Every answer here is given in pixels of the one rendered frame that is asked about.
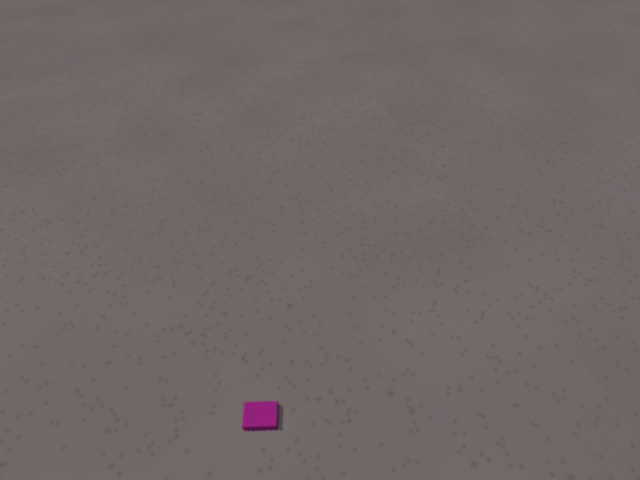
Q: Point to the small box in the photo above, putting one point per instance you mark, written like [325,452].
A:
[260,416]

